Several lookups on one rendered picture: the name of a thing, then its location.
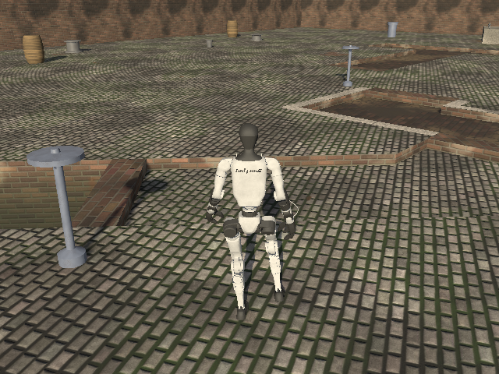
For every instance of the right robot hand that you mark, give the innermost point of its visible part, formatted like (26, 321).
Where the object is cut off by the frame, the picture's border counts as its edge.
(290, 227)

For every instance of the left robot upper arm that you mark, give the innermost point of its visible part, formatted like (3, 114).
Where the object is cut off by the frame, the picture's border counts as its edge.
(220, 177)

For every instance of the robot left forearm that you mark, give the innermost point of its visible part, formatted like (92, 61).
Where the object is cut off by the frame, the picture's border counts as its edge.
(213, 203)

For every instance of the left robot hand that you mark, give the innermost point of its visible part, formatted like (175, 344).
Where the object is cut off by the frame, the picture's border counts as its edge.
(211, 219)

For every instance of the robot left foot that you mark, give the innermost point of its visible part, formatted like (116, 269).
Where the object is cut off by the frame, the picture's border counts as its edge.
(241, 313)

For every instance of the robot right forearm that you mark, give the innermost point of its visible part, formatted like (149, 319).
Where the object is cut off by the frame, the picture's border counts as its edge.
(286, 209)

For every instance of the right robot upper arm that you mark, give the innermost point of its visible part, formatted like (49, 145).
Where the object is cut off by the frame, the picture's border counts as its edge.
(277, 178)

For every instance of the right robot thigh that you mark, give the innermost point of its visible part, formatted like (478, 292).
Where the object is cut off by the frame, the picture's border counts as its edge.
(268, 229)

